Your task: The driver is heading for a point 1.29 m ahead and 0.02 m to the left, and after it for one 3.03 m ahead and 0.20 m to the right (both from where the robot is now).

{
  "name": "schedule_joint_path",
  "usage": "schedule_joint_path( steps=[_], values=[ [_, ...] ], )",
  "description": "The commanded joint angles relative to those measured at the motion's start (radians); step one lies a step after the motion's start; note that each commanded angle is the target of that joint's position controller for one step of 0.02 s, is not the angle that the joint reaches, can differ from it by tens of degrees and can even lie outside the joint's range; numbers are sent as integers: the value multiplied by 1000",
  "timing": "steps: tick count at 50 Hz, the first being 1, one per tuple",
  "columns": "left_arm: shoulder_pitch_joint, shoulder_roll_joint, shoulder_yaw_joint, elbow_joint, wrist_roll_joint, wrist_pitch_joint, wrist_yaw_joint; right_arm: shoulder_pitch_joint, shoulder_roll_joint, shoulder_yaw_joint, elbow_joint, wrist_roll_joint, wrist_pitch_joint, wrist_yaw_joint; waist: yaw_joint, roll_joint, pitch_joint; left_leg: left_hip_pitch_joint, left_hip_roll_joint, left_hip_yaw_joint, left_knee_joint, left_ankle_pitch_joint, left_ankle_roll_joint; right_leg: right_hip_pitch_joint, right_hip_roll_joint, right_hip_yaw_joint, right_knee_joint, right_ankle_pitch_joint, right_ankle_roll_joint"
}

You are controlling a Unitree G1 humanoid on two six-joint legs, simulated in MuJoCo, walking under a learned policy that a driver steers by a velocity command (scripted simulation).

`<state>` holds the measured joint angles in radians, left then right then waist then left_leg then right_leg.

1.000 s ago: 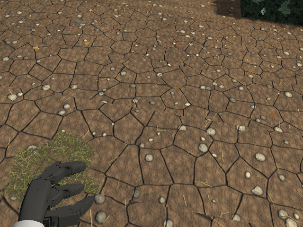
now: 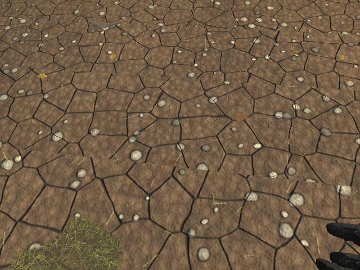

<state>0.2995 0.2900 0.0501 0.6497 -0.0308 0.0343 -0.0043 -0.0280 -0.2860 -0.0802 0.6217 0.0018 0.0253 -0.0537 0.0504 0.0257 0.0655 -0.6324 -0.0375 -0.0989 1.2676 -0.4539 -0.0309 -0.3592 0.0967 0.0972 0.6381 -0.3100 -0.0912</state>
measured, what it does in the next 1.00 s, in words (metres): steps on the spot, turning right: left foot, then right foot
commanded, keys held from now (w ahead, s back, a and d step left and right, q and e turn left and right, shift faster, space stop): e+shift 0.20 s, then shift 0.70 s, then q+shift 0.10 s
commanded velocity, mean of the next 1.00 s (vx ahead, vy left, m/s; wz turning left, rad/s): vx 0.01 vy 0.00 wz -0.39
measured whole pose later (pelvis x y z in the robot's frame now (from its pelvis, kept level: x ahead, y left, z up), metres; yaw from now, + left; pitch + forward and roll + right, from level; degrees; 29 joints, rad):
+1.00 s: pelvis -0.01 +0.07 +0.01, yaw -21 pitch +0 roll +0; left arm 0.26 0.24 0.04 0.73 0.01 0.07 0.04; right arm 0.19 -0.23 0.01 0.72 0.02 0.02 0.00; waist -0.01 0.01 0.03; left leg -0.24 -0.05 -0.09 0.48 -0.24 0.02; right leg -0.17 -0.02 0.08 0.45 -0.29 0.04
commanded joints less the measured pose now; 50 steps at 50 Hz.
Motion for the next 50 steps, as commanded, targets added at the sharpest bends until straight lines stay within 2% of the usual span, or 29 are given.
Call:
schedule_joint_path(
  steps=[1, 6, 8, 9, 10, 11, 13, 15, 18, 19, 20, 21, 22, 24, 26, 27, 28, 29, 30, 31, 33, 36, 39, 41, 43, 45, 46, 47, 50],
  values=[
    [-37, 161, 48, -107, 0, 6, 48, -26, -39, -9, -60, -15, -16, 11, -45, -72, -229, -125, -11, -51, -60, 100, -15, 343, -248, 383, -122, 848, -138],
    [-44, 162, 52, -139, -10, 38, 71, -41, -33, 1, -54, -4, -23, 29, -29, -112, -238, -114, -46, -49, -142, 144, -34, 386, -216, 416, -114, 906, -89],
    [-101, 163, 44, -182, 24, 35, 72, 3, -84, -15, -20, -13, -29, 40, -37, -103, -268, -25, -75, -44, 29, 211, -32, 307, -231, 457, -87, 953, -119],
    [-117, 160, 38, -195, 27, 33, 68, 9, -84, -17, -19, -11, -29, 42, -38, -104, -249, -32, -83, -46, 81, 176, -33, 281, -231, 479, -92, 935, -143],
    [-102, 145, 33, -190, 6, 39, 63, -22, -48, -8, -40, -3, -23, 33, -32, -137, -206, -73, -91, -35, 29, 117, -39, 291, -204, 487, -122, 872, -139],
    [-100, 133, 26, -193, 3, 44, 63, -34, -48, -4, -47, 0, -22, 30, -24, -150, -190, -87, -88, -33, 19, 109, -41, 314, -208, 497, -120, 845, -138],
    [-105, 124, 21, -197, 0, 52, 71, -50, -53, 1, -63, 12, -24, 35, -6, -163, -169, -118, -54, -52, -97, 66, -42, 377, -216, 509, -113, 818, -131],
    [-125, 133, 20, -213, 19, 53, 74, -30, -77, -2, -48, -2, -33, 52, -1, -152, -220, 2, -51, -16, -103, 138, -39, 357, -203, 496, -91, 886, -126],
    [-175, 120, 13, -225, 22, 55, 63, 12, -69, 5, -45, 5, -35, 63, -15, -161, -217, 121, -41, 14, -201, 106, -40, 286, -184, 500, -100, 938, -126],
    [-162, 112, 12, -206, 9, 60, 59, 9, -52, 12, -56, 17, -37, 68, -5, -171, -187, 116, -17, -4, -345, 40, -38, 305, -182, 512, -111, 895, -115],
    [-190, 123, 15, -221, 18, 61, 55, 38, -78, 5, -38, 9, -41, 76, -13, -159, -221, 214, -32, 29, -307, 94, -38, 271, -168, 504, -107, 926, -119],
    [-185, 110, 13, -205, 11, 63, 48, 32, -62, 10, -50, 21, -43, 82, -5, -169, -196, 207, -13, 13, -448, 33, -37, 287, -169, 519, -120, 881, -113],
    [-215, 122, 15, -216, 17, 62, 45, 69, -85, 3, -31, 10, -46, 89, -21, -163, -225, 302, -30, 39, -408, 98, -37, 248, -158, 517, -122, 884, -119],
    [-215, 91, 6, -190, 0, 57, 40, 78, -63, 8, -37, 19, -49, 92, -30, -162, -196, 335, -4, 12, -663, 106, -23, 272, -151, 548, -136, 735, -98],
    [-218, 66, -2, -178, -2, 42, 39, 127, -54, 9, -18, -1, -54, 89, -59, -95, -188, 521, 40, -32, -910, 421, 26, 175, -76, 508, -110, 409, -36],
    [-132, 50, -6, -166, 26, 31, 34, 128, -115, 4, -31, -23, -52, 85, -11, 121, -213, 642, 224, -194, -894, 848, 118, 61, 30, 389, 59, -62, 36],
    [-126, 107, 16, -154, 21, 21, 44, 164, -108, 14, -29, -43, -57, 84, -40, 201, -160, 580, 372, -333, -898, 1078, 307, -60, 132, 307, 193, -407, 105],
    [-144, 159, 38, -155, 23, 16, 50, 164, -126, 7, -16, -35, -64, 84, -45, 165, -134, 507, 425, -378, -936, 987, 395, -95, 83, 237, 348, -414, 155],
    [-173, 168, 47, -140, 17, 19, 56, 136, -108, 9, -15, -22, -61, 76, -48, 106, -117, 488, 382, -325, -936, 876, 374, -105, 37, 206, 443, -332, 177],
    [-166, 142, 45, -115, 16, 34, 60, 113, -77, 19, -17, -12, -51, 65, -42, 58, -119, 487, 325, -255, -928, 782, 329, -103, 24, 199, 496, -263, 192],
    [-120, 77, 30, -79, 14, 57, 55, 93, -25, 45, -16, -4, -40, 54, -30, 50, -112, 467, 261, -168, -926, 733, 290, -84, 20, 170, 591, -188, 218],
    [-145, 20, 11, -75, 8, 56, 53, 129, 14, 66, 2, -2, -30, 44, -54, 104, -84, 508, 189, -115, -962, 470, 245, -79, -44, 105, 344, -133, 221],
    [-162, -8, -4, -66, 20, 43, 45, 171, -35, 57, 23, 1, -11, 38, -83, 145, -81, 505, 170, -131, -966, 357, 235, 34, -104, -1, 52, -139, 217],
    [-117, 30, 10, -39, 20, 33, 39, 197, -61, 52, 37, -3, -3, 42, -81, 144, -82, 504, 188, -166, -942, 375, 247, 81, -99, -26, -73, -111, 198],
    [-48, 23, 8, 3, 30, 22, 36, 198, -56, 56, 49, 18, -6, 44, -44, 112, -77, 469, 180, -171, -930, 419, 224, 186, -103, -27, -293, 98, 159],
    [-15, 89, 17, 14, 55, 16, 37, 220, -57, 59, 50, 12, -33, 54, -59, 5, -110, 420, 145, -135, -895, 475, 164, 300, -165, 36, -272, 363, 105],
    [-24, 136, 35, 37, 44, 16, 38, 240, -54, 58, 44, 5, -42, 61, -95, -112, -109, 414, 86, -78, -924, 426, 143, 265, -150, 17, -224, 321, 73],
    [-39, 102, 34, 21, 42, 14, 40, 165, -86, 54, 29, 6, -42, 59, -46, -82, -100, 420, 63, -63, -891, 403, 129, 238, -133, 0, -235, 247, 71],
    [-23, 83, 40, 17, 46, 19, 66, 124, -113, 33, -19, 33, -8, 39, -29, -24, -96, 329, 59, -106, -819, 454, 160, 230, -105, -49, -177, 209, 85]
  ],
)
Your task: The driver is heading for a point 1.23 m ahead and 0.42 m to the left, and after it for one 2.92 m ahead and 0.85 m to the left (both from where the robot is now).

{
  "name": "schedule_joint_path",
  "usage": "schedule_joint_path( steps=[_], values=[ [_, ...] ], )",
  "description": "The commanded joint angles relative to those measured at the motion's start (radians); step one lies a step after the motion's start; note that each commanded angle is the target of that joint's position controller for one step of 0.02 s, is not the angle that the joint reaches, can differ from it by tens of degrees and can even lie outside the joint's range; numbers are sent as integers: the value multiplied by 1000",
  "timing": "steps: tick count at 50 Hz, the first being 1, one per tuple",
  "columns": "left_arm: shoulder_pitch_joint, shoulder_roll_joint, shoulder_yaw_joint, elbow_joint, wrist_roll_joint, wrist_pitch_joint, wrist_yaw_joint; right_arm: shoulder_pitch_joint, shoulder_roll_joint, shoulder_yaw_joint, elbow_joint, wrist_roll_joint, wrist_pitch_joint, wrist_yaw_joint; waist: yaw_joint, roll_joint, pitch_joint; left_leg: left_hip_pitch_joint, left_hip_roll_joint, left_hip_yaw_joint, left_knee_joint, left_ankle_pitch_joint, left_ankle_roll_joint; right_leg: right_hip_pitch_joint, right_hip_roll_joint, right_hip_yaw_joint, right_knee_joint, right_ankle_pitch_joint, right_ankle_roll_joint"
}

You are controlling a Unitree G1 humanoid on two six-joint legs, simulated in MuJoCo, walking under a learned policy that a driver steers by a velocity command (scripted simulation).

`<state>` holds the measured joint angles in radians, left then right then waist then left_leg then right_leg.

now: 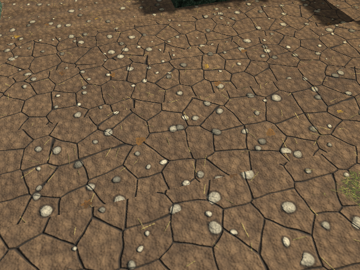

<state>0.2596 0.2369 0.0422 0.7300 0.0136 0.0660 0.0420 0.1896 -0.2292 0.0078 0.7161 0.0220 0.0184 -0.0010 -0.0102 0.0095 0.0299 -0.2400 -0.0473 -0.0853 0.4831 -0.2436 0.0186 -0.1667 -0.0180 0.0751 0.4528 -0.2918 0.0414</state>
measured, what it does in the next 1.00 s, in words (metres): steps on the spot, turning left: left foot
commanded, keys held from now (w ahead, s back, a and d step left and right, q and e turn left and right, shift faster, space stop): q+shift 0.60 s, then shift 0.16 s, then w+shift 0.02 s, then w+e+shift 0.22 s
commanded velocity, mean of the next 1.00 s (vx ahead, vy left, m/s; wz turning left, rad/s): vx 0.09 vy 0.00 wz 0.54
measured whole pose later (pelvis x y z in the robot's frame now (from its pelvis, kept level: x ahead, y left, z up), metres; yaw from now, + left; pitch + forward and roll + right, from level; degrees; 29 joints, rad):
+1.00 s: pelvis +0.03 +0.05 +0.00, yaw +34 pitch +2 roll +0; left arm 0.25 0.31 0.04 0.71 -0.04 -0.07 -0.03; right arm 0.23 -0.24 0.00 0.59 0.01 0.01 -0.01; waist -0.01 -0.01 -0.05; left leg -0.18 -0.12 -0.23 0.47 -0.32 0.07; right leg -0.27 0.03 0.00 0.62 -0.31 -0.04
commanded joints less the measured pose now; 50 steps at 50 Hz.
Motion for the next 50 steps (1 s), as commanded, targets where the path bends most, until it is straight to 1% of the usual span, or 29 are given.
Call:
schedule_joint_path(
  steps=[1, 2, 3, 4, 5, 6, 7, 8, 10, 12, 14, 15, 16, 17, 18, 19, 20, 21, 22, 24, 27, 31, 37, 38, 40, 42, 44, 47, 50],
  values=[
    [44, 136, 53, -57, 3, -11, 27, -93, -169, -60, -128, 13, 13, -20, 38, -10, -63, -105, 62, -130, -4, 225, 109, 47, 7, -37, 21, 201, -54],
    [69, 132, 57, -52, 3, -9, 29, -86, -159, -62, -142, 13, 23, -23, 43, -34, -62, -166, 48, -128, 39, 177, 96, 63, -15, -20, 10, 213, -74],
    [91, 151, 66, -48, 5, -7, 31, -83, -143, -61, -157, 13, 31, -25, 51, -97, -58, -251, 15, -96, 123, 99, 65, 94, -81, 41, -37, 256, -120],
    [92, 186, 78, -50, 12, -10, 32, -60, -115, -57, -163, 12, 36, -22, 50, -212, -66, -318, -40, -4, 297, -61, 18, 106, -232, 162, -113, 355, -212],
    [18, 190, 76, -83, 22, -21, 32, -33, -124, -68, -163, 4, 40, -15, 38, -262, -77, -348, -14, 36, 549, -342, -22, 57, -386, 241, -141, 507, -318],
    [-27, 170, 66, -106, 23, -32, 30, -13, -161, -87, -159, 0, 45, -10, 19, -171, -71, -357, 37, 15, 735, -383, -49, 10, -427, 226, -152, 579, -352],
    [-103, 163, 64, -117, 10, -42, 26, 39, -161, -95, -146, 3, 58, -9, -32, -114, -69, -331, 76, 1, 766, -339, -62, -21, -387, 141, -134, 559, -309],
    [-150, 172, 67, -117, -10, -50, 20, 59, -147, -91, -143, -2, 71, -8, -51, -107, -58, -318, 100, 15, 710, -273, -67, -30, -337, 60, -116, 539, -258],
    [-147, 189, 71, -109, -20, -48, 19, 16, -130, -85, -171, -7, 85, 1, -17, -117, -51, -295, 113, 67, 580, -205, -63, -8, -288, -40, -80, 521, -214],
    [-126, 209, 80, -105, -22, -39, 16, -27, -122, -82, -205, 5, 85, 23, 21, -145, -64, -243, 118, 109, 415, -209, -39, 20, -297, -80, -53, 481, -200],
    [-101, 235, 89, -93, -30, -35, 4, 16, -145, -96, -207, 14, 82, 36, 26, -162, -103, -166, 84, 172, 300, -183, -19, 32, -322, -97, -3, 484, -199],
    [-119, 236, 89, -92, -42, -36, -4, 59, -152, -107, -196, 14, 82, 36, 1, -150, -116, -100, 64, 196, 197, -106, 1, 10, -320, -125, 52, 459, -177],
    [-126, 205, 81, -84, -60, -40, -12, 132, -168, -125, -166, 13, 81, 27, -33, -103, -127, 6, 22, 202, 49, 0, 40, -39, -276, -181, 187, 386, -137],
    [-99, 164, 67, -87, -43, -44, -18, 197, -260, -159, -156, 10, 73, 12, -50, 88, -105, 199, 92, -19, -60, 345, 124, -286, -173, -238, 461, 54, -50],
    [-181, 107, 45, -179, 15, -51, -14, 191, -428, -183, -199, -18, 43, 14, -14, 346, -116, 263, 376, -567, -105, 690, 347, -621, 35, -142, 724, -408, 32],
    [-249, 155, 56, -178, 11, -58, -8, 194, -398, -173, -204, -52, 7, 28, -77, 172, -191, 223, 437, -603, -157, 536, 415, -633, 33, 39, 858, -417, 30],
    [-262, 173, 62, -178, -11, -62, -2, 153, -354, -157, -200, -45, -13, 23, -47, 115, -130, 172, 384, -523, -165, 420, 369, -624, 23, 67, 871, -332, 8],
    [-243, 177, 67, -157, -3, -64, 8, 103, -307, -146, -197, -21, -16, 10, -14, 59, -92, 149, 327, -448, -157, 324, 302, -626, 4, 68, 830, -227, 1],
    [-236, 194, 73, -143, 6, -61, 18, 51, -270, -131, -206, 3, -6, -4, 7, 50, -80, 131, 296, -392, -140, 332, 254, -611, -10, 75, 781, -145, 2],
    [-231, 178, 69, -128, 5, -60, 7, 35, -248, -118, -218, -1, 12, -32, 18, 76, -119, 97, 242, -333, -130, 415, 220, -522, 20, 63, 764, -50, 11],
    [-242, 128, 51, -122, -1, -58, -1, 82, -248, -117, -209, -2, 23, -55, 6, 72, -154, 140, 208, -325, -110, 503, 212, -505, 73, 50, 724, 2, 27],
    [-259, 136, 43, -128, -8, -63, -1, 71, -248, -112, -222, 1, 45, -65, 1, 99, -144, 165, 197, -371, -88, 525, 205, -528, 104, 56, 716, 15, 37],
    [-285, 132, 24, -136, -16, -67, -15, 64, -218, -88, -233, -18, 56, -76, -33, 122, -135, 187, 195, -416, -56, 564, 195, -467, 74, 38, 623, -2, 31],
    [-285, 130, 22, -137, -17, -69, -18, 59, -215, -85, -234, -19, 57, -75, -36, 124, -132, 186, 192, -423, -51, 572, 195, -450, 68, 33, 599, -12, 30],
    [-241, 125, 13, -126, -20, -79, -37, 60, -182, -71, -227, -12, 52, -68, -37, 121, -168, 183, 158, -417, -112, 131, 189, -372, 37, 13, 470, 10, 21],
    [-220, 133, 12, -123, -41, -93, -61, 86, -195, -73, -207, -9, 43, -45, -69, 173, -95, 121, 150, -454, -205, -264, 216, -333, 30, -40, 392, -20, 6],
    [-233, 155, 16, -138, -51, -117, -65, 69, -207, -73, -202, -13, 24, -25, -84, 175, -12, 65, 173, -467, -231, -342, 227, -311, 30, -56, 317, -51, -28],
    [-190, 147, 11, -136, -61, -150, -71, 72, -212, -73, -179, -14, -10, -11, -82, 146, 6, 54, 205, -432, -222, -304, 230, -250, 31, -57, 224, -58, -79],
    [-33, 110, 1, -85, -57, -170, -76, 1, -189, -63, -182, -1, -34, 1, 12, 90, -7, -65, 186, -322, -148, -218, 208, -14, 63, -106, 56, 15, -123]
  ],
)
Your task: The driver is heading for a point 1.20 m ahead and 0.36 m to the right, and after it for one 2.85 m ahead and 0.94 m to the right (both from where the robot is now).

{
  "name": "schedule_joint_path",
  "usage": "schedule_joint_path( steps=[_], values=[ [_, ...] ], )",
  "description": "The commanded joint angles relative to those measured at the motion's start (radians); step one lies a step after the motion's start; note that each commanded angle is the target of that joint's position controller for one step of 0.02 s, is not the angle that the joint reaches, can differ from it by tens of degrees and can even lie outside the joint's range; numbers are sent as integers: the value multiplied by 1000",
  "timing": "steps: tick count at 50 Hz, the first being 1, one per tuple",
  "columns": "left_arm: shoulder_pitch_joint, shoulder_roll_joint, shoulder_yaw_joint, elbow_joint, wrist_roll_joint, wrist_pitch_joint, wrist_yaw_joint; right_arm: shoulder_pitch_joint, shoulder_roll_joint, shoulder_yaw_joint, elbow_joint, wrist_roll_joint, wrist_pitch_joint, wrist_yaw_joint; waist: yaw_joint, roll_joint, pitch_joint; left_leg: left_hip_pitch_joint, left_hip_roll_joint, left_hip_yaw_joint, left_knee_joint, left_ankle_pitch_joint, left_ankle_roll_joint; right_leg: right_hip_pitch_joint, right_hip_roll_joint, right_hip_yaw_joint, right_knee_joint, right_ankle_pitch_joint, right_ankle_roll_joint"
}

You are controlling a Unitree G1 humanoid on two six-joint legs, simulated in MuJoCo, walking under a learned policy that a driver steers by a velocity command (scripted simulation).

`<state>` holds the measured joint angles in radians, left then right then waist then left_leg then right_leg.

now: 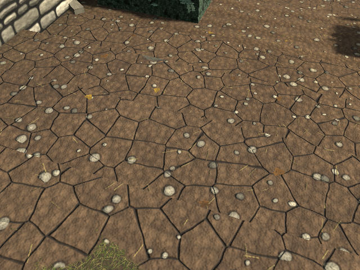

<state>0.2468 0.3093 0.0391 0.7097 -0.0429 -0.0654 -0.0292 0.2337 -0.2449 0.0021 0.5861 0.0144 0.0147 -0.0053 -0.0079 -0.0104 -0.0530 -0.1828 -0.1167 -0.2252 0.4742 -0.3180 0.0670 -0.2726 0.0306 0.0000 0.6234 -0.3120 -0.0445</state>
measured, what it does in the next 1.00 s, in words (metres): goes down, turning right: right foot, then left foot 0.16 m lower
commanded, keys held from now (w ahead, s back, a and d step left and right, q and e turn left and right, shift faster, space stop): w+e+shift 0.54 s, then w+shift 0.34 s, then w+q+shift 0.12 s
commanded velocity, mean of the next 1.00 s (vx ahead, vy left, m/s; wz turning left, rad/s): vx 0.91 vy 0.00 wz -0.57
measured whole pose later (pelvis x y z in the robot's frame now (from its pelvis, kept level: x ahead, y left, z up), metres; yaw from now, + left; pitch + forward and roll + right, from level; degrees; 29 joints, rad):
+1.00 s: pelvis +0.69 -0.25 -0.19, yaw -37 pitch +0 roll -1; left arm 0.16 0.23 0.03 0.64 -0.01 -0.11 -0.04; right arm 0.46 -0.23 -0.01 0.96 0.06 -0.10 0.02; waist -0.04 0.01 0.01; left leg -0.22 -0.03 -0.11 1.31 -0.39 0.08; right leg -0.44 0.05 -0.10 0.76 -0.33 -0.10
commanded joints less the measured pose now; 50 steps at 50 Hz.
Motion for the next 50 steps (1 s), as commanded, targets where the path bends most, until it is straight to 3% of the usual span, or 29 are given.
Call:
schedule_joint_path(
  steps=[1, 2, 3, 4, 5, 7, 12, 14, 17, 21, 24, 25, 26, 27, 28, 29, 31, 33, 35, 37, 38, 41, 43, 44, 45, 46, 47, 48, 50],
  values=[
    [94, 43, 9, -27, 5, -40, -1, -67, -149, -50, -57, 5, -41, 4, 59, 78, 50, -207, 225, -120, -37, -53, 135, 243, 25, -5, -138, 22, -52],
    [256, 89, 26, 15, -2, -43, 1, -114, -106, -37, -74, 9, -63, 4, 123, -40, 9, -338, 138, 16, 271, 107, 71, 419, -80, 203, -219, -52, -113],
    [303, 180, 45, 6, -8, -44, -6, -103, -91, -33, -105, -14, -91, 5, 92, -222, 23, -580, 37, 126, 573, -160, -4, 542, -256, 523, -255, 58, -207],
    [279, 199, 60, -7, -15, -50, -22, -142, -136, -51, -151, 17, -128, 5, 88, -220, 58, -794, 36, 110, 635, -174, -20, 542, -354, 817, -357, -122, -332],
    [257, 153, 50, -22, -11, -50, -20, -193, -169, -62, -144, 37, -145, 5, 97, -98, 119, -843, 93, 69, 671, -106, -17, 518, -348, 801, -380, -196, -342],
    [271, 99, 31, -30, 3, -34, -6, -236, -128, -51, -136, 1, -156, 13, 107, -8, 119, -841, 115, 87, 648, -26, -44, 522, -257, 669, -364, -82, -308],
    [357, 80, 12, 39, -1, -8, 55, -332, -165, -77, -106, -16, -183, 51, 117, -82, 140, -769, 128, 82, 305, 328, -59, 427, -159, 490, -298, 259, -201],
    [358, 42, 1, 78, 0, 5, 73, -440, -84, -56, -133, -48, -187, 66, 143, -71, 161, -481, 67, 130, 127, 635, -60, 120, -77, 428, -293, 110, -176],
    [334, 40, 5, 102, -10, -12, 77, -417, -48, -56, -136, -17, -184, 87, 113, -100, 168, -182, 38, 135, 144, 726, -54, -155, -39, 430, -249, 64, -152],
    [339, 6, 12, 131, -19, 16, 77, -483, -91, -73, -163, 20, -199, 77, 137, -105, 198, -211, 95, 86, -19, 568, -70, 66, -42, 515, -104, 197, -107],
    [325, 17, 30, 151, -5, 52, 66, -252, -138, -108, -104, 14, -211, 45, 49, -81, 66, -48, 166, 52, -211, 649, -55, 249, 9, 521, 295, 447, -75],
    [260, 51, 42, 140, -6, 56, 64, -2, -162, -125, -34, 11, -211, 34, -70, -56, -38, 227, 218, 53, -269, 825, -52, 143, 52, 465, 581, 467, -41],
    [231, 10, 30, 110, 31, 39, 49, 248, -155, -118, 50, 28, -195, 36, -140, 85, -195, 672, 330, -23, -81, 836, -34, -163, 102, 395, 894, -162, -20],
    [305, -85, -1, 89, 45, 11, 31, 355, -190, -104, 88, -8, -171, 41, -130, 319, -251, 1020, 397, 51, 384, 1361, -116, -602, 107, 364, 1184, -494, -33],
    [454, -48, -11, 83, -14, -13, 34, 363, -206, -114, 77, -37, -153, 51, -81, 514, -396, 1109, 478, -94, 389, 1553, -45, -716, 55, 332, 1325, -449, 10],
    [356, 0, -13, 32, -50, -24, 48, 331, -214, -133, 98, -48, -137, 55, -109, 405, -415, 991, 545, -284, 180, 855, 105, -765, -35, 232, 1225, -300, 34],
    [125, 25, 8, 1, -16, -10, 80, 210, -135, -110, 129, -51, -146, 39, -91, 13, -114, 528, 509, -386, -107, 367, 185, -717, -101, 160, 1108, -82, 15],
    [57, -41, 9, -36, 5, -4, 67, 131, -78, -84, 209, -18, -164, 35, 19, 1, 118, 210, 441, -248, -124, 590, 170, -659, -134, 184, 893, -47, 6],
    [-14, -74, 0, -73, 1, -10, 43, 59, 10, -47, 236, -10, -163, 30, 54, 80, 179, -3, 370, -55, -208, 585, 97, -520, -175, 175, 575, 25, 3],
    [-60, -109, -17, -101, 42, -23, 21, 49, -45, -51, 251, -14, -149, 15, 47, 79, 148, -71, 317, 58, -250, 739, 96, -384, -139, 83, 394, 179, 9],
    [-68, -111, -25, -116, 40, -28, 10, 36, -117, -64, 251, -9, -147, 10, 60, 105, 165, -98, 347, 76, -263, 797, 107, -325, -134, 50, 299, 193, 2],
    [-284, -45, -12, -198, 31, -39, -22, 220, -158, -65, 321, 21, -130, 4, -2, -34, 211, 0, 322, 158, -310, 799, 99, -267, -46, -70, 92, 258, -59],
    [-151, 26, 21, -188, 25, -38, -28, 253, -199, -60, 330, -12, -127, -2, 106, 92, 89, -32, 344, 212, -132, 1218, 90, 42, 39, -119, 162, 248, -91],
    [134, 94, 62, -110, 17, -27, -15, 166, -229, -62, 319, -34, -124, 0, 261, 136, -52, -94, 367, 214, 107, 1366, 59, 321, 22, -35, 274, 302, -143],
    [445, 181, 100, -6, 8, -15, 3, 41, -252, -65, 271, -35, -136, -2, 438, 104, -132, -276, 263, 229, 470, 1229, 22, 634, 7, -40, 226, 339, -154],
    [394, 206, 76, -16, 21, -13, 15, 238, -74, -18, 300, -12, -147, 12, 251, -199, -187, -439, 100, 183, 985, -60, 4, 728, -258, 351, 57, 12, -274],
    [347, 129, 59, -70, 34, -28, 9, 314, -100, -17, 307, 61, -167, 32, 214, -231, -282, -540, 36, 3, 1089, -182, 33, 700, -416, 774, -165, -166, -383],
    [242, 90, 50, -74, 29, -36, 5, 185, -187, -48, 269, 84, -161, 27, 180, -96, -80, -583, 91, 8, 1003, -100, 36, 506, -392, 723, -287, -164, -331],
    [84, 21, 34, -71, 33, -57, -22, 129, -120, -49, 249, 56, -119, 14, 58, 50, 121, -537, 172, 44, 904, 6, 17, 185, -340, 495, -322, 2, -292]
  ],
)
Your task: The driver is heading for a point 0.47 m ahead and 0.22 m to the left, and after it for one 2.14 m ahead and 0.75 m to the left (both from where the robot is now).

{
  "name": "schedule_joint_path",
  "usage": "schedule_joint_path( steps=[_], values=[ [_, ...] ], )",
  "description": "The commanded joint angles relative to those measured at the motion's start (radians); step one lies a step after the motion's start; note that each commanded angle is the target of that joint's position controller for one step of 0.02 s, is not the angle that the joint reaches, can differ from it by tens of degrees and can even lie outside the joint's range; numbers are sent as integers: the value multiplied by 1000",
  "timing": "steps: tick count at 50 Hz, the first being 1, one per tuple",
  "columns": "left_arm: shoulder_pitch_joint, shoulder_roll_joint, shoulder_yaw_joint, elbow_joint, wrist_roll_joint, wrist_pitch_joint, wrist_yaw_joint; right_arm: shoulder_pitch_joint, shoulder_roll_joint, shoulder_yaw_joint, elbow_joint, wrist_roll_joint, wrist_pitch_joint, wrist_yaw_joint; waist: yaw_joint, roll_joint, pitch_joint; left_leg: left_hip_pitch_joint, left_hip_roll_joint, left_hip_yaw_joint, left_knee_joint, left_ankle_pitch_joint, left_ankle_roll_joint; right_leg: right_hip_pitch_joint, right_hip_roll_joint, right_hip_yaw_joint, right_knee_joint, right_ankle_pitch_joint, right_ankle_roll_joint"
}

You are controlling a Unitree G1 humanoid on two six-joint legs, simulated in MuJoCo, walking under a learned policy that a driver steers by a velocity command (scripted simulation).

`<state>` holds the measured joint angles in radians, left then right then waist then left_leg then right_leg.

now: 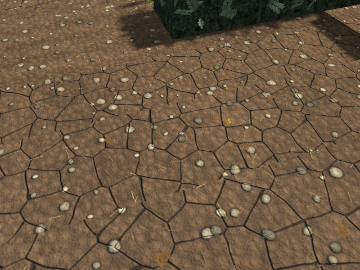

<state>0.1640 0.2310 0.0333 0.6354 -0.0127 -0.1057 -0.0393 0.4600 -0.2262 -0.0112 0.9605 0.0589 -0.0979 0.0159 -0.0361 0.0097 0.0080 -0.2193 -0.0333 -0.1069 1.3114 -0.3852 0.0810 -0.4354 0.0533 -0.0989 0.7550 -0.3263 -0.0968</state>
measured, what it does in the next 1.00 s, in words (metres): goes down, turning left: left foot 0.16 m lower, then right foot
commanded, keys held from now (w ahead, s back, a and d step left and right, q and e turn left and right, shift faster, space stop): w+q+shift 0.32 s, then q+shift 0.36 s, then shift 0.20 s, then e+shift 0.12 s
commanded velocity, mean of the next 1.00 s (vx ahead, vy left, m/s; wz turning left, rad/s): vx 0.54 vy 0.00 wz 0.64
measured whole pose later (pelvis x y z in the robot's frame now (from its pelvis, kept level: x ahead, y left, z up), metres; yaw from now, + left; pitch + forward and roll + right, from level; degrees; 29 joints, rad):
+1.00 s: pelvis +0.60 +0.13 -0.14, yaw +43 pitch +0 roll -2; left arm 0.25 0.27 0.04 0.71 -0.01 0.02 -0.01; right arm 0.08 -0.26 -0.03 0.63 -0.02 0.07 0.00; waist 0.07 -0.02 0.05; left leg -0.34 -0.01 -0.06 0.59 -0.24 0.00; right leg -0.39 0.02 0.07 0.53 -0.17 0.02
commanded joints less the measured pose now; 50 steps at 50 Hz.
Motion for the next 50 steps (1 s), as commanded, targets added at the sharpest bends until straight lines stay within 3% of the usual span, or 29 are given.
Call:
schedule_joint_path(
  steps=[1, 4, 5, 6, 8, 10, 13, 16, 17, 18, 19, 20, 21, 22, 23, 24, 27, 29, 32, 33, 34, 35, 36, 37, 40, 44, 47, 49, 50],
  values=[
    [115, 66, 33, -5, 7, -29, -16, -44, -102, -33, -106, 0, 24, -4, 36, 18, 68, -425, 128, -75, 18, 121, -10, 246, -342, 484, -467, 40, -219],
    [68, 63, 34, 32, -5, -47, -19, -93, -85, -38, -131, -8, 76, -9, 4, -21, 109, -398, 198, -52, -172, 113, -20, 153, -330, 276, -558, 201, -136],
    [97, 105, 50, 51, 12, -53, -11, -128, -82, -36, -149, -34, 72, -4, 18, 24, 97, -436, 203, -41, -181, 234, -15, 188, -335, 230, -513, 274, -137],
    [80, 92, 50, 58, 2, -61, 12, -165, -105, -54, -170, -25, 51, 10, -11, 28, 120, -453, 201, -83, -369, 413, 17, 185, -268, 128, -470, 208, -54],
    [157, 92, 50, 91, 0, -66, 60, -263, -49, -43, -192, -60, 18, 47, 43, 31, 87, -215, 85, 109, -637, 931, -4, 49, -129, -119, -400, 139, 7],
    [234, 81, 43, 128, 6, -61, 81, -266, -32, -47, -209, -42, 18, 77, 45, -23, 53, -105, 52, 121, -663, 1119, 0, 30, -144, -159, -305, 59, 31],
    [261, 82, 39, 128, -10, -33, 72, -315, -71, -54, -239, -59, 43, 75, 42, -27, 82, -153, 28, 179, -695, 1028, 16, 162, -187, -167, -125, 137, 49],
    [208, 136, 49, 88, -51, -10, 73, -193, -122, -74, -212, -70, 68, 77, -28, -68, 97, -148, 42, 228, -801, 797, 38, 315, -281, -141, 197, 655, 76],
    [209, 138, 46, 101, -37, -13, 68, -17, -180, -112, -156, -72, 87, 70, -96, -41, -14, 47, 27, 234, -807, 829, 72, 346, -244, -125, 459, 823, 80],
    [90, 163, 59, 95, -67, -17, 63, 189, -200, -121, -107, -74, 95, 67, -241, -1, -6, 231, 110, 128, -950, 883, 185, 147, -184, -108, 986, 554, 115],
    [-42, 79, 37, 53, -32, -34, 56, 329, -226, -103, -50, -66, 81, 64, -305, 244, 89, 392, 116, 106, -962, 1201, 227, -197, -12, -133, 1401, -362, 109],
    [153, 31, 13, -57, 1, -64, 43, 221, -317, -113, -93, -104, 48, 44, -46, 385, -33, 685, 202, -216, -651, 1495, 318, -583, 1, 131, 1300, -421, 125],
    [172, 71, -1, -65, 13, -81, 34, 151, -271, -116, -161, -93, 47, 26, -73, 196, -264, 764, 278, -372, -726, 1286, 361, -584, -45, 257, 1139, -332, 97],
    [165, 153, 23, -56, -11, -85, 30, 35, -255, -110, -216, -74, 45, 28, -6, -21, -246, 646, 293, -430, -811, 920, 347, -567, -73, 279, 951, -211, 67],
    [141, 164, 41, -75, -22, -64, 48, -162, -319, -126, -252, -46, 55, 6, 115, -107, -129, 366, 322, -549, -925, 647, 370, -549, -92, 269, 756, -114, 136],
    [123, 201, 57, -51, -10, -37, 67, -277, -266, -108, -304, -46, 55, -2, 142, -176, -40, 135, 340, -586, -937, 759, 359, -451, -129, 271, 603, -90, 192],
    [14, 147, 39, -71, 34, -12, 86, -252, -213, -98, -291, -46, 59, -42, 84, -105, -50, -224, 116, -333, -893, 970, 241, -51, -89, 216, 74, 99, 233],
    [-36, 99, 32, -78, 25, -12, 73, -164, -209, -103, -242, -24, 87, -76, 34, 4, -165, -204, -37, -223, -796, 870, 112, 143, 43, 145, -111, 345, 211],
    [13, 72, 38, -100, 27, 9, 66, -216, -184, -102, -270, -20, 131, -91, 108, 39, -200, -222, -102, -274, -644, 782, 6, 343, 86, 166, -226, 458, 173],
    [142, 95, 50, -70, 38, 13, 73, -281, -154, -93, -305, -24, 133, -84, 187, 10, -229, -278, -152, -234, -475, 643, -50, 503, 6, 221, -306, 607, 127],
    [216, 150, 53, -63, 39, 28, 87, -225, -60, -64, -331, -61, 134, -72, 162, -189, -333, -360, -245, -101, -192, -143, -98, 686, -284, 481, -255, 1036, 0],
    [175, 160, 42, -78, 54, 35, 74, -32, -94, -62, -355, -35, 118, -42, 40, -401, -478, -379, -209, -149, 87, -411, -128, 715, -542, 802, -233, 1187, -218],
    [74, 149, 46, -100, 34, 39, 73, -17, -161, -77, -334, -29, 122, -21, 23, -345, -408, -449, -118, -116, 184, -330, -156, 626, -529, 863, -273, 945, -262],
    [33, 88, 33, -107, 25, 48, 74, -111, -195, -84, -325, -26, 145, -25, 57, -207, -260, -511, -78, -56, 221, -252, -178, 544, -433, 699, -277, 783, -217],
    [-22, 115, 27, -86, 40, 81, 56, -196, -136, -67, -345, -29, 183, -49, 23, -72, -67, -412, -32, 0, 13, -179, -157, 237, -294, 482, -360, 598, -134],
    [-58, 171, 48, -57, 28, 95, 40, -247, -74, -33, -354, -45, 172, -40, 27, -136, -125, -163, -7, 80, -391, -64, -126, 148, -247, 331, -414, 637, -138],
    [-26, 127, 27, -10, 0, 110, 27, -235, -53, -23, -335, -68, 170, -21, 12, -151, -141, 49, 5, 80, -731, 127, -97, 83, -210, 346, -414, 321, -116],
    [13, 128, 23, 4, -6, 109, 23, -198, -110, -42, -335, -92, 173, -13, -19, -106, -114, 261, 19, 83, -844, 203, -45, -102, -150, 345, -392, -17, -10],
    [14, 115, 19, -12, 2, 108, 17, -172, -211, -60, -358, -114, 172, -22, -18, 61, -115, 290, 252, -147, -915, 236, 35, -190, -55, 292, -178, -224, 69]
  ],
)
Next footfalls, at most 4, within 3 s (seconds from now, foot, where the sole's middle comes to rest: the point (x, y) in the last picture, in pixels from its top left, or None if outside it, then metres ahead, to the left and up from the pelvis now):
0.36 left None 0.48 0.14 -0.91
0.66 right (155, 220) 0.79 0.11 -0.90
0.98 left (115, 269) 0.58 0.27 -0.91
1.38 right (173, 238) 0.70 0.03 -0.91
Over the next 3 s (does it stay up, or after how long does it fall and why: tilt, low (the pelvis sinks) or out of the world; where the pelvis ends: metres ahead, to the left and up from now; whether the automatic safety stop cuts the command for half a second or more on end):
stays up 1.35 0.28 -0.33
